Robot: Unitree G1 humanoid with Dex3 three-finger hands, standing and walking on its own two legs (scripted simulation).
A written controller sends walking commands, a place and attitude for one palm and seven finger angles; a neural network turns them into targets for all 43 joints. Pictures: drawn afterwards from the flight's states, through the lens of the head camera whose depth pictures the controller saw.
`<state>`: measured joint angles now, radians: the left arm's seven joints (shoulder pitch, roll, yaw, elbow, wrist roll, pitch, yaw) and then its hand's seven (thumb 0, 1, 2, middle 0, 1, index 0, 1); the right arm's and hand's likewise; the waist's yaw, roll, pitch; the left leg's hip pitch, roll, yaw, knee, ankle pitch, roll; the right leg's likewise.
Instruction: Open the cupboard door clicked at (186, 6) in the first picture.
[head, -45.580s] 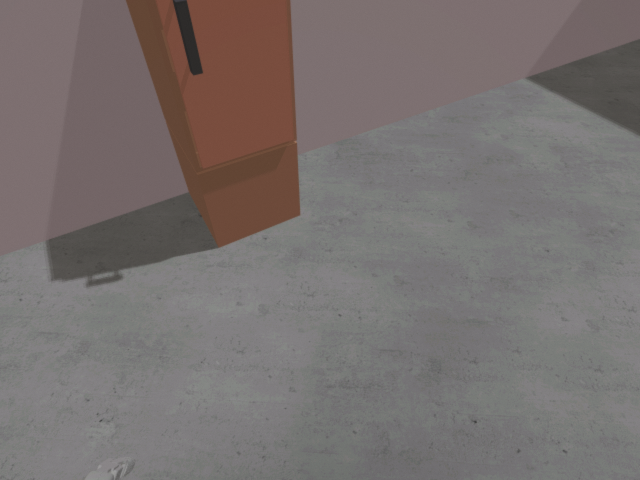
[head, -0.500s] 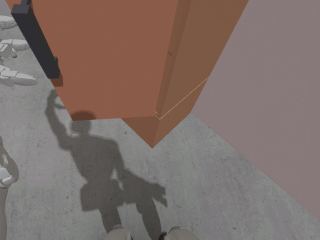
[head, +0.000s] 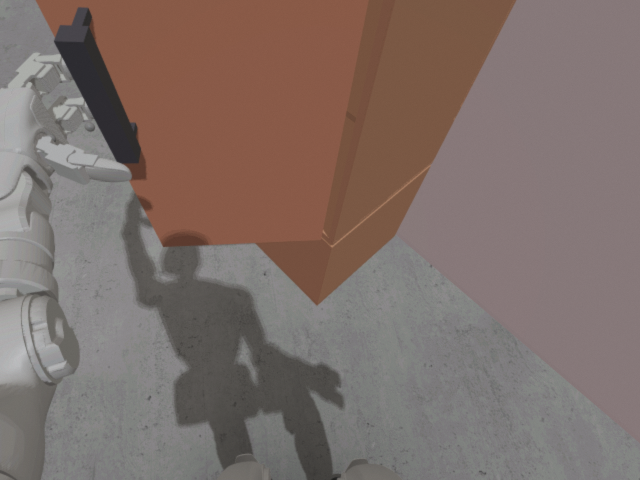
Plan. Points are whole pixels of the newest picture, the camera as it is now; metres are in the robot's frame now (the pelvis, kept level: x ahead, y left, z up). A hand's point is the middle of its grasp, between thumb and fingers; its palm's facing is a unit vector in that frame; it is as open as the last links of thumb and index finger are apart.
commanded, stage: slide the fingers in behind the handle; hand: left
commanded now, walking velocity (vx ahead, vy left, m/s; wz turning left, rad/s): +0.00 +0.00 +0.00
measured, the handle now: (108, 92) +0.56 +0.23 +0.12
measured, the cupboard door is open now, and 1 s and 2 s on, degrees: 52 52 58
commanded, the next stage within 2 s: close the thumb around the handle in 0.72 s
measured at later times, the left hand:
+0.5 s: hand (118, 122) +0.51 +0.21 +0.12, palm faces +0.04 -1.00 +0.00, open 14.0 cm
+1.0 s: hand (120, 123) +0.51 +0.21 +0.12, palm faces +0.04 -1.00 +0.01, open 13.2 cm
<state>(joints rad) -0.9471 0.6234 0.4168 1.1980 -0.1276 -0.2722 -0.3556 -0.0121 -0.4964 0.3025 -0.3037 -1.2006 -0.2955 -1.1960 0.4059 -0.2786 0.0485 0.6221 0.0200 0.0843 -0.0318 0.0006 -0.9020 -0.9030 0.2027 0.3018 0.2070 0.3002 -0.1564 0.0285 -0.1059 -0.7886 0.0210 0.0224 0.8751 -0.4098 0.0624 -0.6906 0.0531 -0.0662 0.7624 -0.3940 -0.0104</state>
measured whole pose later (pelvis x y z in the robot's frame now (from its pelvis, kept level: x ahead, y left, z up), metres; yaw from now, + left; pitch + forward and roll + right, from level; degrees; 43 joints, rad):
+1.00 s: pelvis +0.00 -0.01 +0.00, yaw +0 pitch +18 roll -3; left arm -0.95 0.58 0.41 1.21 -0.10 -0.29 -0.28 -0.01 -0.36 0.36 -0.31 -1.22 -0.31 -1.21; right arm 0.42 -0.27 0.04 0.63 0.02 0.07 -0.02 0.00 -0.90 -0.90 0.20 0.30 0.21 0.30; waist -0.16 0.03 -0.11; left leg -0.78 0.03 0.03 0.86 -0.41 0.05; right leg -0.69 0.06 -0.06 0.77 -0.40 -0.02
